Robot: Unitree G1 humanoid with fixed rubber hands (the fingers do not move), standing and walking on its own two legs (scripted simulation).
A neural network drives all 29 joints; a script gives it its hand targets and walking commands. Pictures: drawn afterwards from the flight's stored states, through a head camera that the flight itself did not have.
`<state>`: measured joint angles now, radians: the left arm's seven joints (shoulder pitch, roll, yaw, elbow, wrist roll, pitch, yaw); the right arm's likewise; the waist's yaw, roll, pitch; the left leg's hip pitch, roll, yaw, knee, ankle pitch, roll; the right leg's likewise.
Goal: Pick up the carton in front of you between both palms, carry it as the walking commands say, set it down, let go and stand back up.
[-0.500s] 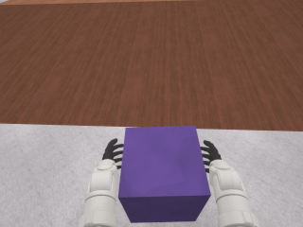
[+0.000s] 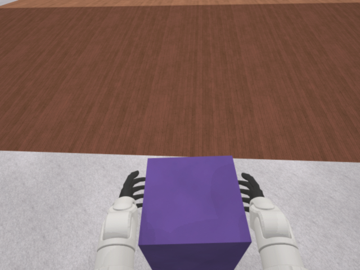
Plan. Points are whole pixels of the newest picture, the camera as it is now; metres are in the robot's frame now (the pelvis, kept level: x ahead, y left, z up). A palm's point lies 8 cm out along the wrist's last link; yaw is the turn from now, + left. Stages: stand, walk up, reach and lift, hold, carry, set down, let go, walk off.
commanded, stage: reach and lift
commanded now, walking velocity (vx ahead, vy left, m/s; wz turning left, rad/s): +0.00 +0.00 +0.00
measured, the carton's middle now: (191, 217) +0.28 +0.00 -0.05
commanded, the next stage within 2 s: hold in 0.20 s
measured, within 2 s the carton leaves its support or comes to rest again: neither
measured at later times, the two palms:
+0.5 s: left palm (125, 198) +0.27 +0.15 +0.05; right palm (259, 198) +0.27 -0.15 +0.04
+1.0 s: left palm (124, 198) +0.28 +0.15 +0.05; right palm (258, 197) +0.27 -0.15 +0.04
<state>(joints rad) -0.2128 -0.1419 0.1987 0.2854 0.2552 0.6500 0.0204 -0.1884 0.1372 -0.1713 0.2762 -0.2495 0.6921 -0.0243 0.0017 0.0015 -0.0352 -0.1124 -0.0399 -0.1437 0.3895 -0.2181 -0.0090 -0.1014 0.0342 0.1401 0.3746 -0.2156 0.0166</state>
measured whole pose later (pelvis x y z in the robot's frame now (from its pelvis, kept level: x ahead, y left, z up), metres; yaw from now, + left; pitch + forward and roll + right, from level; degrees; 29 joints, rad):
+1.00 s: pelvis -0.01 +0.00 +0.00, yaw +0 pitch -6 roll +0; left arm -0.28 -0.16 0.24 0.26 0.28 0.73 0.00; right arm -0.26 0.15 -0.21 0.25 -0.27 0.77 -0.01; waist 0.01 0.00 -0.01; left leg -0.07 -0.04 -0.13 0.38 -0.20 -0.01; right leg -0.06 0.03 0.13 0.37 -0.20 0.02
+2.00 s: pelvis +0.36 -0.06 -0.01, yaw +4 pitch +4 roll +0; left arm 0.07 -0.13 0.04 -0.50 0.04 1.17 0.13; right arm 0.05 0.13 -0.04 -0.50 -0.03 1.22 -0.15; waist 0.01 0.01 -0.14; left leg -0.41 0.10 0.06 1.13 -0.35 0.00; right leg -0.36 -0.02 -0.25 0.50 -0.22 -0.09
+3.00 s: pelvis +0.97 -0.07 -0.01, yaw +2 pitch +5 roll +1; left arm -0.58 -0.10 0.27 -0.13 -0.01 1.18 0.21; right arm -0.64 0.06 -0.29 -0.12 0.01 1.22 -0.20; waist 0.04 0.03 0.01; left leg -0.61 0.04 0.06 1.21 -0.39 0.04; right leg -0.39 -0.05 -0.18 0.55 -0.24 -0.06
